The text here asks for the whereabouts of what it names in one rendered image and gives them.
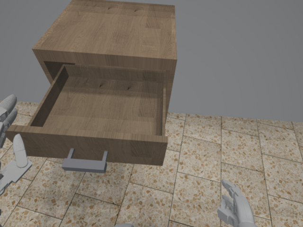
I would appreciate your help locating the cabinet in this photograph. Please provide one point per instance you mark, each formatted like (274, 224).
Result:
(113, 34)

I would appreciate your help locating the drawer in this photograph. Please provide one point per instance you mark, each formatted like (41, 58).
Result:
(93, 109)

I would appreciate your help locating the handle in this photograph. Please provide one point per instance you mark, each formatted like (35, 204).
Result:
(82, 165)

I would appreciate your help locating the right robot hand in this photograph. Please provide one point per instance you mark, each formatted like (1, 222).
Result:
(239, 208)

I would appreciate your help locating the left robot hand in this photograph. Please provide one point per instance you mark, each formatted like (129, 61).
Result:
(15, 169)

